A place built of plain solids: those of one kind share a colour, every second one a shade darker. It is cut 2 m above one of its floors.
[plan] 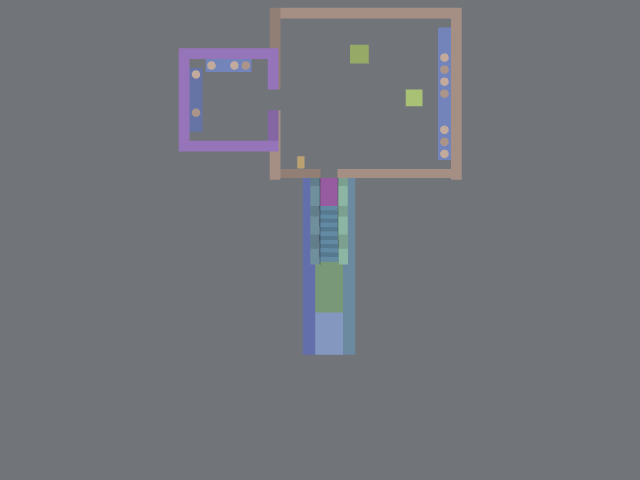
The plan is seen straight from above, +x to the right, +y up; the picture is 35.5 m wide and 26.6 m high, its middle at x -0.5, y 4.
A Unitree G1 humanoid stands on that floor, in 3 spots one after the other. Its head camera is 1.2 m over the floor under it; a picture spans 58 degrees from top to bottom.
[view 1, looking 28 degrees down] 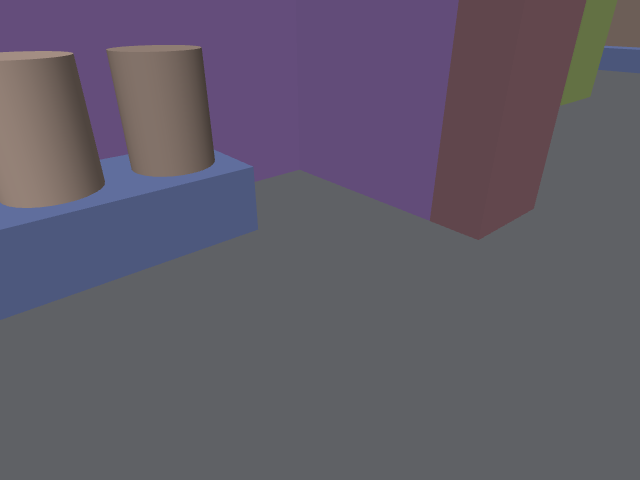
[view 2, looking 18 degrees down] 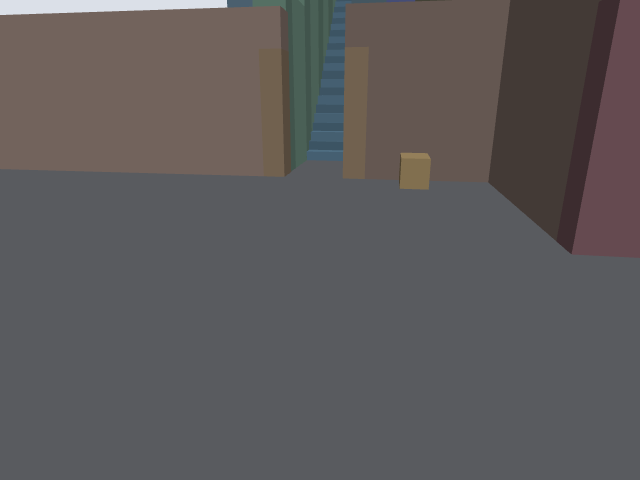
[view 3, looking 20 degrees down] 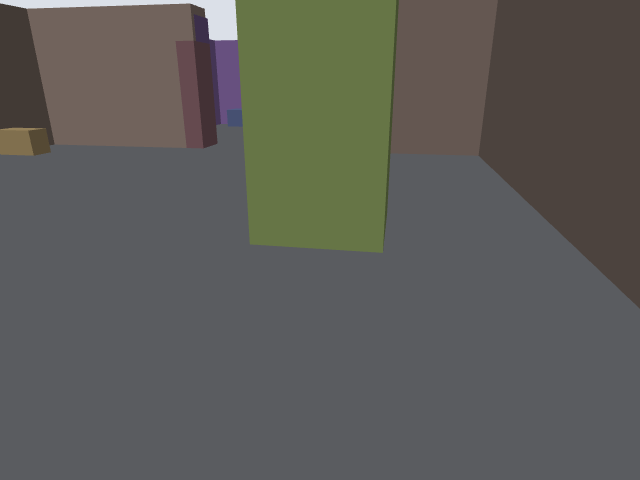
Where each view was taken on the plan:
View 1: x -5.58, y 11.25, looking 49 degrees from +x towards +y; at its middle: ground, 2.56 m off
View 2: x -1.19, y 14.78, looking -81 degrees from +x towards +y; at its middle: ground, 3.88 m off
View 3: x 5.26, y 14.88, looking -170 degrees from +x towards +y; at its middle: pillar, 3.30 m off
